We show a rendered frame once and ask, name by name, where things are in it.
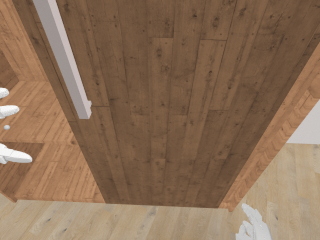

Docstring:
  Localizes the handle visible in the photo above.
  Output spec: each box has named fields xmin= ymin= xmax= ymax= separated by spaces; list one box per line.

xmin=33 ymin=0 xmax=92 ymax=119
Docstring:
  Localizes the robot left hand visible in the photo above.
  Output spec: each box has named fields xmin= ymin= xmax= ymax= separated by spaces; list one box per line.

xmin=0 ymin=87 xmax=33 ymax=164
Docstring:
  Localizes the wardrobe door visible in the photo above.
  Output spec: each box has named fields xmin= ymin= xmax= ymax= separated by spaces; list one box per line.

xmin=12 ymin=0 xmax=320 ymax=209
xmin=222 ymin=42 xmax=320 ymax=203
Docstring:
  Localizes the robot right hand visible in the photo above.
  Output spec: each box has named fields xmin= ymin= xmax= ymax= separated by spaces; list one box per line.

xmin=235 ymin=203 xmax=273 ymax=240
